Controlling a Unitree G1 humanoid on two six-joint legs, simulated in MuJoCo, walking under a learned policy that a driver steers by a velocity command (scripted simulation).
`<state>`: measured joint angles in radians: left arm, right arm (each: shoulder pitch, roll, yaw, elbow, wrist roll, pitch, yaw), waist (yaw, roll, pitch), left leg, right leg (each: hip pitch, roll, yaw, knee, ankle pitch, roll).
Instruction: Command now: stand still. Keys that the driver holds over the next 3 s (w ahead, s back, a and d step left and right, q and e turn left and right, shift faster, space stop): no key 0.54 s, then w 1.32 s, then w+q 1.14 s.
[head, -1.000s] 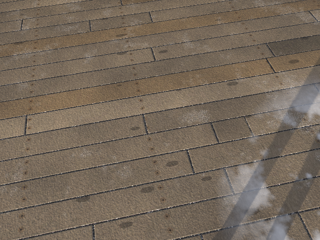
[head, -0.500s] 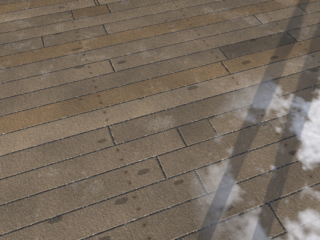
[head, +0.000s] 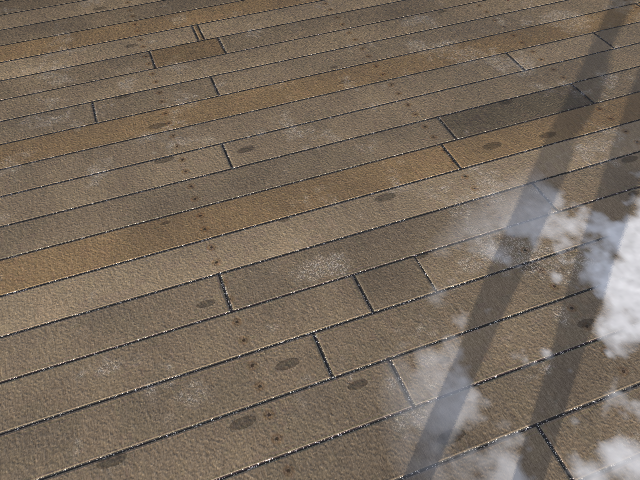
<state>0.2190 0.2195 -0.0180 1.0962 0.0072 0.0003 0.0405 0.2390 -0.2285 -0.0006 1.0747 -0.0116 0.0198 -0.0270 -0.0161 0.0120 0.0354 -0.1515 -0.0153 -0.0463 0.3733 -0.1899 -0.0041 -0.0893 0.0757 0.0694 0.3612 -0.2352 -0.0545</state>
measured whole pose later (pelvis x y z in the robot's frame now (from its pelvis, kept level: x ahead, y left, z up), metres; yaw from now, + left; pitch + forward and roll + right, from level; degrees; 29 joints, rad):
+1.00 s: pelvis +0.12 +0.06 +0.00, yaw +0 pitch +0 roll +0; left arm 0.32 0.21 0.04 1.08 0.04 -0.06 -0.02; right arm 0.40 -0.17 -0.03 1.08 -0.02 -0.07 0.00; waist 0.00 -0.03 0.00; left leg -0.10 -0.06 0.07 0.37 -0.28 0.09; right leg -0.41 -0.02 -0.01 1.06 -0.29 -0.08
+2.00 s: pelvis +0.68 +0.10 -0.01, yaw +2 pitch +0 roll +0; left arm 0.33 0.20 0.04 1.02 0.02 -0.09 0.00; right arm 0.20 -0.21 -0.06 0.97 -0.02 -0.07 0.01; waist 0.01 -0.02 0.06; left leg -0.29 -0.08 0.09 0.46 -0.16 0.13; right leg -0.33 0.00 -0.02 1.18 -0.32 -0.08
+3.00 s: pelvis +1.16 +0.21 -0.03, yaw +36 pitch +2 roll +0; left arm 0.40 0.23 0.05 0.90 0.02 -0.05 0.01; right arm 0.04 -0.25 -0.05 0.71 -0.05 -0.02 0.05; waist 0.05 0.00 0.06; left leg -0.47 -0.05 0.10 0.63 -0.19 0.13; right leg -0.11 -0.11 -0.21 0.90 -0.50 0.03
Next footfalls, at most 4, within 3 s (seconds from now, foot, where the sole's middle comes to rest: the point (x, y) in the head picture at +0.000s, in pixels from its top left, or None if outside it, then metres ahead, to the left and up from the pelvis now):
1.32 right None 0.47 0.00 -0.78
1.86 left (266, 374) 0.78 0.16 -0.78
2.42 right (324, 269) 1.09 0.02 -0.78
2.96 left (215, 234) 1.22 0.32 -0.78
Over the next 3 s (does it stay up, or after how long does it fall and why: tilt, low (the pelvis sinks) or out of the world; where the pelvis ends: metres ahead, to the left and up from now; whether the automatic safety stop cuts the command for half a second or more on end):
stays up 1.16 0.21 -0.03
